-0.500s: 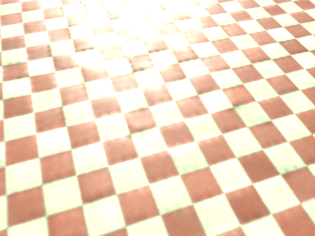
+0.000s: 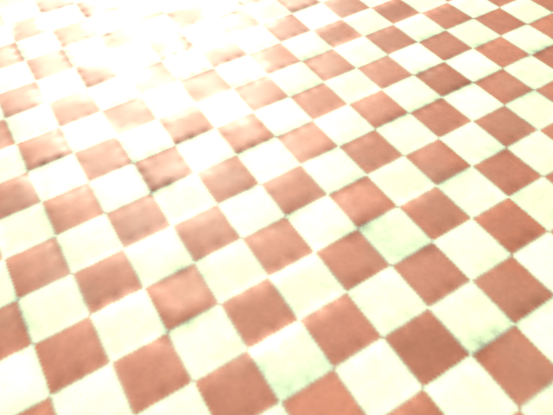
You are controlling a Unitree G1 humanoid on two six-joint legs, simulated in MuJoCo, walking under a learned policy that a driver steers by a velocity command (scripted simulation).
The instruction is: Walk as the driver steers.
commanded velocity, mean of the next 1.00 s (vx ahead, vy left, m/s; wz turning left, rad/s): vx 0.50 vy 0.00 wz -0.35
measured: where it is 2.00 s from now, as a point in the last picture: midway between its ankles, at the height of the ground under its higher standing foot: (382, 238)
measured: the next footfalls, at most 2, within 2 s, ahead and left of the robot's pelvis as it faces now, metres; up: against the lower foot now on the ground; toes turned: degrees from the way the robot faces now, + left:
left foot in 0.16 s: +0.27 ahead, +0.13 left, +0.00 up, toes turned -8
right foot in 0.66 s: +0.46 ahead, -0.15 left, +0.00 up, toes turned -22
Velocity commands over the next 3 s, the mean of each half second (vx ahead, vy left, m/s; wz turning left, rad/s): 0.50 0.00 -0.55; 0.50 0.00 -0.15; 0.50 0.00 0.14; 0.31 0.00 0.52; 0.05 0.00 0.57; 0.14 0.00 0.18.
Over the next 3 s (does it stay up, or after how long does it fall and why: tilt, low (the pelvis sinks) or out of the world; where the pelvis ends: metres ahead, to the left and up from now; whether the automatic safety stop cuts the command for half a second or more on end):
stays up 0.99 -0.19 0.01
